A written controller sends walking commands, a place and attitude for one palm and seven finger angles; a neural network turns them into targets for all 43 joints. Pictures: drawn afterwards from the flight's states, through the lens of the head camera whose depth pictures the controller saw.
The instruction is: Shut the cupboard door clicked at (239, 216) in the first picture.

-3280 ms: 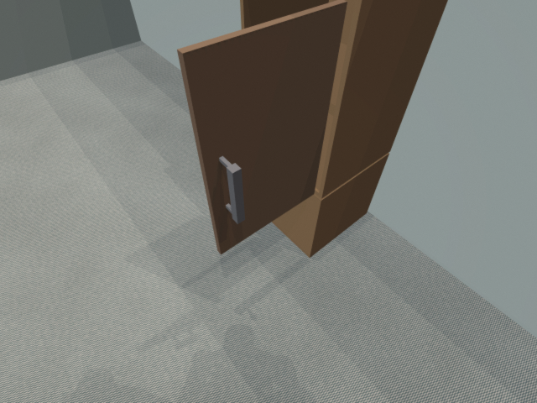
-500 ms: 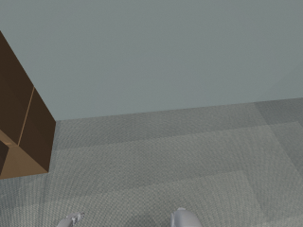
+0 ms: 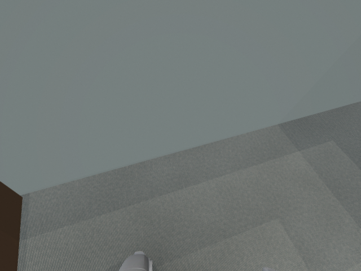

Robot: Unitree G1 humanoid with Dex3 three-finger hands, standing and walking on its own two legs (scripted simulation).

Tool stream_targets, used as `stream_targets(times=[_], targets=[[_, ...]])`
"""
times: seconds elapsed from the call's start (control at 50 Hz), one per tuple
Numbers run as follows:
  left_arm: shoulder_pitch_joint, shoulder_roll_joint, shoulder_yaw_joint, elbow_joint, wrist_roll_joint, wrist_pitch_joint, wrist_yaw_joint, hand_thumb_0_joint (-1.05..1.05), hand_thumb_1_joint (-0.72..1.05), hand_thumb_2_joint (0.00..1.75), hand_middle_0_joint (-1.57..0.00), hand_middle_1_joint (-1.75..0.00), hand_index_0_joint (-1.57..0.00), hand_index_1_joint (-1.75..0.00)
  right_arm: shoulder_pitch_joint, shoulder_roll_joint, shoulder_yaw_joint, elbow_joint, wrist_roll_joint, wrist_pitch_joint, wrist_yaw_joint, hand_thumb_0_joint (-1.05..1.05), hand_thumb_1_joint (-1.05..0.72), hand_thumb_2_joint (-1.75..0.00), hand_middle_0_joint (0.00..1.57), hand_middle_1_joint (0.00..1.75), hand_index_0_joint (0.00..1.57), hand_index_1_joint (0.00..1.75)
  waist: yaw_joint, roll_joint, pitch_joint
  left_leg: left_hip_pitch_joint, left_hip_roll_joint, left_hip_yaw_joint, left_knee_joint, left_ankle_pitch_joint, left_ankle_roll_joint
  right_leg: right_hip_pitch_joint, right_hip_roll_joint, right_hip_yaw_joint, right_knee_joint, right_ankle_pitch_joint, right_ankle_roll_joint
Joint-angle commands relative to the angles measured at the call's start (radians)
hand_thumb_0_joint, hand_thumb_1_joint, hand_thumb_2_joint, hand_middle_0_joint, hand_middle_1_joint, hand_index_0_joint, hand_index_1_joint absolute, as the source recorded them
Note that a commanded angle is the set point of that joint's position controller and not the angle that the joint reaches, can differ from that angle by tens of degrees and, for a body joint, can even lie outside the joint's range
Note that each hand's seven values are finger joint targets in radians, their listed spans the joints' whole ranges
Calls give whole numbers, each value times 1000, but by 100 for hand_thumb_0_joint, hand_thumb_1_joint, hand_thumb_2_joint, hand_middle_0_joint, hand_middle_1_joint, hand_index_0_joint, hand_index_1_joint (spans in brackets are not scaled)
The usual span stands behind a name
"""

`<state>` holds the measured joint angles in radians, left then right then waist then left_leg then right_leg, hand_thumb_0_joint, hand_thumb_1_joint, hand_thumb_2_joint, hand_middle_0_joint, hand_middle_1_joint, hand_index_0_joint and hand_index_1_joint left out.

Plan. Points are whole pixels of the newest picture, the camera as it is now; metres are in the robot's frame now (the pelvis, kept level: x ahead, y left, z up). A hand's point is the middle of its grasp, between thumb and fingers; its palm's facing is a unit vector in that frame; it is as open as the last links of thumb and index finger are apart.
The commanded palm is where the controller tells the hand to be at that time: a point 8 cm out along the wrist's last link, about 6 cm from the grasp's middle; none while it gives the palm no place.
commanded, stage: walk to a spot facing it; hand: left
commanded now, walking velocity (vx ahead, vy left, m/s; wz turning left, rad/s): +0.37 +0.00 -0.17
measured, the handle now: out of the picture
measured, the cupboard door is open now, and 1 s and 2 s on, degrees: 89 89 89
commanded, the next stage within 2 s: turn to face it in 0.40 s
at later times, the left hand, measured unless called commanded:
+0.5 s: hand (140, 186) +0.37 +0.14 -0.17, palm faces -0.18 -0.96 -0.21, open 7.4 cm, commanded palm none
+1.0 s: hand (147, 163) +0.45 +0.14 -0.18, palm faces +0.06 -0.98 -0.21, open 7.4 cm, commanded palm none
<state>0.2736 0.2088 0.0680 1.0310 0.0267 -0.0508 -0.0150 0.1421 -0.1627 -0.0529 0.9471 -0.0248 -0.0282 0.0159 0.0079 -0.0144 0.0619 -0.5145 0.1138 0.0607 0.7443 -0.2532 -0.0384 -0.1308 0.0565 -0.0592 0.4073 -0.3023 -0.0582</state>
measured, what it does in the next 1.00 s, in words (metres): walks ahead: left foot, then right foot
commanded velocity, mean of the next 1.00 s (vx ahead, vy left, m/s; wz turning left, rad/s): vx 0.15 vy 0.00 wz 0.17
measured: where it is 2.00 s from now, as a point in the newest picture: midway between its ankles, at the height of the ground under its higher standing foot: (209, 220)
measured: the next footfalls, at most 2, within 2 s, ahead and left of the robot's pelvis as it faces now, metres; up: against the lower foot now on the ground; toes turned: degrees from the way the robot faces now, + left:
left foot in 0.08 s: +0.17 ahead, +0.13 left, +0.00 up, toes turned +6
right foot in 0.48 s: +0.32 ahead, -0.16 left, +0.00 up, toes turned -16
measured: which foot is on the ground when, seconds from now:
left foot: up 0.00-0.06, down 0.08-0.48, up 0.50-0.78, down 0.80-1.00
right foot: down 0.00-0.08, up 0.10-0.46, down 0.48-0.80, up 0.82-1.00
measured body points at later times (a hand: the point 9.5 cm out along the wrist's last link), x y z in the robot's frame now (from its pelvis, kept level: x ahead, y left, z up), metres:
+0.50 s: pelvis +0.23 -0.03 -0.02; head +0.27 -0.04 +0.43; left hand +0.37 +0.19 -0.16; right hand +0.11 -0.25 -0.17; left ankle +0.13 +0.12 -0.72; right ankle +0.29 -0.14 -0.74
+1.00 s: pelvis +0.37 -0.06 -0.01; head +0.43 -0.05 +0.44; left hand +0.45 +0.19 -0.16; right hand +0.43 -0.30 -0.15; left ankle +0.41 +0.05 -0.74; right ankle +0.32 -0.19 -0.68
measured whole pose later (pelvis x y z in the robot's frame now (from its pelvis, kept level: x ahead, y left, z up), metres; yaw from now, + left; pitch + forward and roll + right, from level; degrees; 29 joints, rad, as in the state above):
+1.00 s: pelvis +0.37 -0.06 -0.01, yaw +2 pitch +3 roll +0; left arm 0.14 0.21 0.07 0.98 0.02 0.03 0.01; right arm 0.21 -0.17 -0.04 0.98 -0.03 0.01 -0.01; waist -0.02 -0.02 0.07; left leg -0.40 0.01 0.04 0.56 -0.21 0.02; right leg -0.44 -0.04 -0.03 1.02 -0.49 0.05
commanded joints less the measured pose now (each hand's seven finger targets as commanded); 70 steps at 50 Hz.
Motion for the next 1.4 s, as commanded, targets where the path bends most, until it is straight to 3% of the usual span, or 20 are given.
stream_targets(times=[0.0,0.02,0.06,0.08,0.16,0.24,0.36,0.42,0.46,0.52,0.58,0.74,0.78,0.82,0.9,1.06,1.08,1.12,1.22,1.38], targets=[[36,113,22,-25,-10,-21,10,0,90,90,-20,-30,-20,-30,57,-84,-15,-25,-2,-31,-4,0,-90,-90,20,30,20,30,-28,-41,-18,217,-53,38,-199,62,12,-40,-249,199,-80,229,-107],[20,109,19,-33,-14,-21,10,0,90,90,-20,-30,-20,-30,142,-115,-21,5,-5,-38,-10,0,-90,-90,20,30,20,30,-76,5,-41,383,-57,30,-249,71,29,-124,-212,153,38,280,-84],[52,40,4,-67,-21,-23,-2,0,90,90,-20,-30,-20,-30,398,-300,-62,63,-30,-43,-27,0,-90,-90,20,30,20,30,-150,342,-193,740,348,-510,-437,-46,217,-472,-9,-20,632,-221,5],[-7,72,7,-82,-7,-24,4,0,90,90,-20,-30,-20,-30,392,-271,-53,64,-24,-30,-31,0,-90,-90,20,30,20,30,-154,258,-173,657,384,-572,-498,-143,248,-529,-41,77,812,-264,-4],[-36,34,11,-66,6,2,-17,0,90,90,-20,-30,-20,-30,208,-145,-17,26,-12,-53,-38,0,-90,-90,20,30,20,30,-38,117,1,386,261,-238,-558,-5,175,-543,-156,97,828,-15,27],[-45,-6,1,-70,5,24,-25,0,90,90,-20,-30,-20,-30,218,-135,-18,54,-7,-58,-35,0,-90,-90,20,30,20,30,-17,140,-25,380,188,14,-551,193,152,-430,-170,23,528,57,45],[-146,4,6,-100,6,26,-33,0,90,90,-20,-30,-20,-30,253,-164,-20,80,-13,-39,-32,0,-90,-90,20,30,20,30,-30,144,20,371,201,76,-497,187,138,-293,-121,-67,276,105,30],[64,68,24,-38,7,13,-25,0,90,90,-20,-30,-20,-30,213,-175,-17,79,-2,-29,-31,0,-90,-90,20,30,20,30,87,65,-78,306,138,150,-174,358,82,49,-68,-82,145,112,-11],[302,261,67,25,-3,-3,1,0,90,90,-20,-30,-20,-30,202,-92,-1,25,25,-37,-21,0,-90,-90,20,30,20,30,161,-339,-234,-119,-86,153,431,-372,5,428,-491,563,-85,190,-206],[77,146,27,-24,-13,0,31,0,90,90,-20,-30,-20,-30,139,-96,-6,48,13,-20,-31,0,-90,-90,20,30,20,30,58,-160,-97,-128,33,-61,504,-213,12,132,-446,336,-108,366,-187],[-67,80,-3,-54,-5,-9,33,0,90,90,-20,-30,-20,-30,257,-26,12,115,9,19,-28,0,-90,-90,20,30,20,30,-46,-105,-66,93,21,-29,281,-143,2,-122,-369,70,-148,395,-119],[-69,92,13,-45,-17,18,41,0,90,90,-20,-30,-20,-30,242,-54,5,88,3,21,-10,0,-90,-90,20,30,20,30,-52,-19,-64,265,-26,27,-191,171,11,-70,-328,-94,80,323,-13],[-20,40,9,-75,-27,39,41,0,90,90,-20,-30,-20,-30,294,-206,-27,70,-13,23,-20,0,-90,-90,20,30,20,30,-64,330,-107,376,234,-377,-324,547,177,-261,-147,-150,377,-222,98],[-121,49,7,-126,-13,54,39,0,90,90,-20,-30,-20,-30,277,-233,-34,51,-18,29,-41,0,-90,-90,20,30,20,30,-77,271,-98,323,285,-532,-425,391,260,-379,-107,11,681,-366,97],[-129,51,14,-125,-13,52,28,0,90,90,-20,-30,-20,-30,168,-202,-30,0,-7,17,-49,0,-90,-90,20,30,20,30,-32,136,-159,358,172,-330,-372,467,211,-407,-120,66,691,-169,116],[-33,70,18,-149,-17,60,31,0,90,90,-20,-30,-20,-30,28,-253,-62,-76,-1,52,-32,0,-90,-90,20,30,20,30,7,158,-150,180,78,-313,-317,257,162,-81,-53,0,176,-22,114],[12,100,28,-144,-12,53,34,0,90,90,-20,-30,-20,-30,0,-237,-63,-92,6,55,-28,0,-90,-90,20,30,20,30,34,99,-147,92,25,-284,-261,135,118,33,-88,20,22,55,107],[23,260,51,-169,10,45,43,0,90,90,-20,-30,-20,-30,-48,-155,-54,-146,11,55,-9,0,-90,-90,20,30,20,30,61,-312,-95,-141,-168,-49,200,-363,-8,51,-547,449,-189,111,-84],[-83,147,18,-197,2,32,49,0,90,90,-20,-30,-20,-30,-45,-140,-43,-101,9,80,9,0,-90,-90,20,30,20,30,-16,-181,-49,-94,-75,-52,408,-193,-30,14,-375,72,-28,589,-58],[16,227,38,-175,2,32,46,0,90,90,-20,-30,-20,-30,-126,-137,-15,-143,14,68,17,0,-90,-90,20,30,20,30,31,-173,-111,65,-109,64,-32,-157,-8,168,-410,-27,86,818,-45]])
